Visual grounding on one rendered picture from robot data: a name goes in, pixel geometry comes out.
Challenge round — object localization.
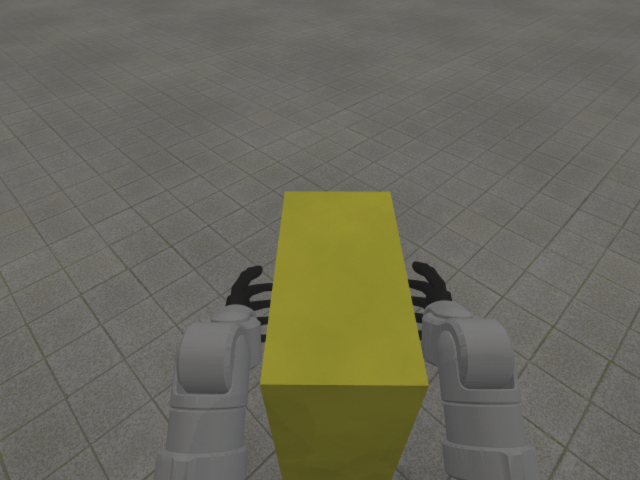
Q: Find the robot right hand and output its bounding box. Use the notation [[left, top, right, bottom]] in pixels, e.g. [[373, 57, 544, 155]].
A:
[[408, 261, 452, 340]]

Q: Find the carton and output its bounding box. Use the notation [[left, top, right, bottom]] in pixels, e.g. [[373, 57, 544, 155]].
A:
[[260, 191, 429, 480]]

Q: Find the robot right forearm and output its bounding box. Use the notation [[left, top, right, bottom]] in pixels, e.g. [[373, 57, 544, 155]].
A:
[[421, 300, 542, 480]]

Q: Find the robot left hand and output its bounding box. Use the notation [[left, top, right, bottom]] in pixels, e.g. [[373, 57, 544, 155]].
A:
[[225, 265, 273, 343]]

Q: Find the robot left forearm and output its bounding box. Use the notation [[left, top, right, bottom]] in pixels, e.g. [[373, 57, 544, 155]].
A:
[[154, 304, 262, 480]]

